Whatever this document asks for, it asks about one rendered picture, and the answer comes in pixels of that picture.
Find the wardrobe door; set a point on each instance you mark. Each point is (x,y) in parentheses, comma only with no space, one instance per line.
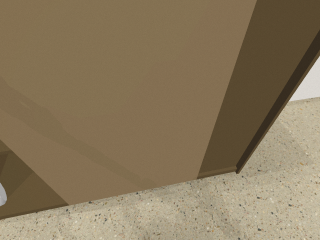
(278,35)
(102,98)

